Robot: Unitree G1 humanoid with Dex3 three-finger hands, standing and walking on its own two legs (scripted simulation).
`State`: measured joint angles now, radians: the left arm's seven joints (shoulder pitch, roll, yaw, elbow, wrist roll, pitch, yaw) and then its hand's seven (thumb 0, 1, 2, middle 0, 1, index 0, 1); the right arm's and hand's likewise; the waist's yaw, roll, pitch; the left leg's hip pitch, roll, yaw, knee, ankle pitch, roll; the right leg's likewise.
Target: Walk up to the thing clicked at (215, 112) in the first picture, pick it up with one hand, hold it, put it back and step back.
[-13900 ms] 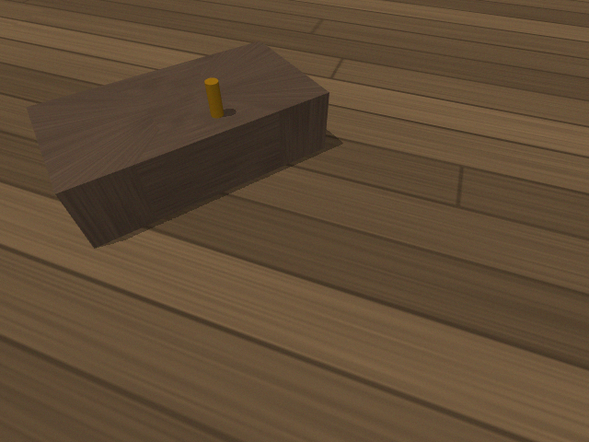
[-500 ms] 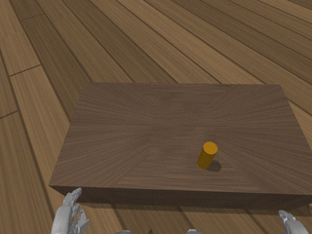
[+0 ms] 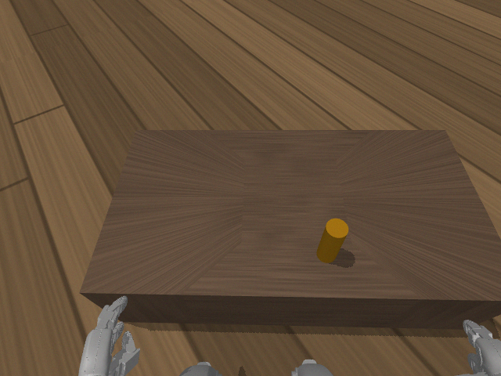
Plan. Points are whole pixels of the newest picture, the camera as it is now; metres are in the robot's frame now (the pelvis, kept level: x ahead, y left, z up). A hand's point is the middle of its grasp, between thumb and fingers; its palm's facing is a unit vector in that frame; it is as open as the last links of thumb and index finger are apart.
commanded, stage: go down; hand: right
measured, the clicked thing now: (331, 241) +0.49 -0.18 -0.30
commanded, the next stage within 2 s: approach in 1.32 s
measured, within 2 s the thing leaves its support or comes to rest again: neither
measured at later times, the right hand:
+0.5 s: hand (461, 266) +0.32 -0.34 -0.04, palm faces +0.13 +0.97 -0.18, open 17.3 cm
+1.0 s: hand (468, 231) +0.38 -0.36 -0.03, palm faces +0.14 +0.98 -0.13, open 17.1 cm
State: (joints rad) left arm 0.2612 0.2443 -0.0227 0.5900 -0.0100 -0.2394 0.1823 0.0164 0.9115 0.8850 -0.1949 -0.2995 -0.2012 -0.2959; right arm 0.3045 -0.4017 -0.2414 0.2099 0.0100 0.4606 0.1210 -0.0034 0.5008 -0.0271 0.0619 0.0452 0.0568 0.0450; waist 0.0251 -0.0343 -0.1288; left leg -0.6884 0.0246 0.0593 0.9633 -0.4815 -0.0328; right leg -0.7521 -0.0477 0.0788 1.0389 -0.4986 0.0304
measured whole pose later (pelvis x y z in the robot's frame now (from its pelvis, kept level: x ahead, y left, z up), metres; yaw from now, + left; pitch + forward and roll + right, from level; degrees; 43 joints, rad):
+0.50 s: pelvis -0.02 +0.00 -0.02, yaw +2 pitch +17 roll +2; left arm 0.31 0.30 -0.01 0.68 0.02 -0.19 0.12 0.01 0.90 0.89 -0.20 -0.30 -0.20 -0.29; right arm -0.32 -0.64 -0.54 0.95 0.05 -0.06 0.42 0.00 0.49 -0.05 0.05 0.05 0.05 0.05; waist 0.07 0.00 -0.08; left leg -0.89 0.02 0.02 1.05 -0.47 -0.03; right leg -0.92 -0.05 0.05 1.10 -0.49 0.03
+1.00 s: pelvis -0.02 -0.01 -0.03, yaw +3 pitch +22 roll +4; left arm 0.28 0.31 -0.05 0.67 0.03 -0.12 0.05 0.01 0.92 0.89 -0.19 -0.30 -0.20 -0.30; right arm -0.57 -0.79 -0.62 1.18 0.04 -0.25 0.51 -0.01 0.44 -0.04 0.07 0.04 0.05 0.04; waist 0.09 0.02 -0.09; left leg -1.01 0.01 0.03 1.10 -0.48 -0.04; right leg -1.06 -0.06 0.06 1.18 -0.51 0.02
